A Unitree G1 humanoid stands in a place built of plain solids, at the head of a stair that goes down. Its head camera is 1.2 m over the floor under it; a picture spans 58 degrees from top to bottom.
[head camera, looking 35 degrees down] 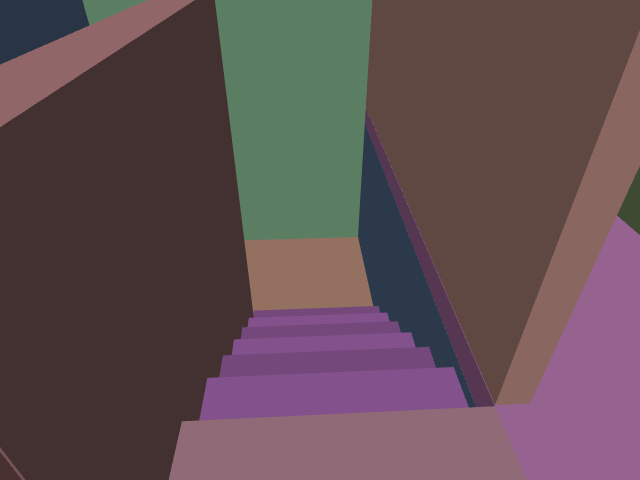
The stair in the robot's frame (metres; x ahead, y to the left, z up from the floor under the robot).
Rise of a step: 0.19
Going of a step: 0.28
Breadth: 0.97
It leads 3 degrees to the left of straight ahead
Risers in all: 7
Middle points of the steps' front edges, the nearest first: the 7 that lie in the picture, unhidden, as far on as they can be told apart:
0.78 -0.06 0.00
1.09 -0.05 -0.19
1.36 -0.03 -0.38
1.62 -0.02 -0.57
1.89 0.00 -0.76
2.16 0.01 -0.95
2.43 0.03 -1.14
